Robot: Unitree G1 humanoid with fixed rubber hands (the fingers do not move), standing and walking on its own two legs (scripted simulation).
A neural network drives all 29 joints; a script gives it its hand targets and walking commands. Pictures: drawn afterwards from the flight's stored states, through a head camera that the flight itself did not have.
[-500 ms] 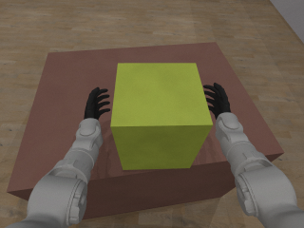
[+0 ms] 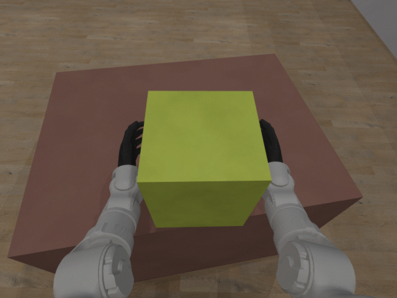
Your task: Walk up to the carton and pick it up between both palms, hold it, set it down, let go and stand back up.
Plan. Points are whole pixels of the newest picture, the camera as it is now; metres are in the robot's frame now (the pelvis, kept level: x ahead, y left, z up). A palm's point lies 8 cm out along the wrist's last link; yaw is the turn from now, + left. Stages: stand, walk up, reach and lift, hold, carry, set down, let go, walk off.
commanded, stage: reach and lift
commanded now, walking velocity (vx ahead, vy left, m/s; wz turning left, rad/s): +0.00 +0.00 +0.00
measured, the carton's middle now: (200, 165) +0.41 +0.01 +0.01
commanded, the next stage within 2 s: none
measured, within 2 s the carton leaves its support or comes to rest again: leaves its support in 1.50 s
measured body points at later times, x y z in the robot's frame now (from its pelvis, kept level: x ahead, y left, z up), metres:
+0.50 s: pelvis +0.02 +0.00 +0.01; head +0.08 +0.01 +0.45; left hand +0.41 +0.16 +0.03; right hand +0.43 -0.14 +0.03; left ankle +0.03 +0.14 -0.74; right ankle +0.00 -0.11 -0.74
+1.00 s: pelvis +0.02 +0.00 +0.01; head +0.09 +0.01 +0.45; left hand +0.41 +0.16 +0.03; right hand +0.43 -0.14 +0.03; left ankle +0.03 +0.14 -0.74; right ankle +0.00 -0.11 -0.74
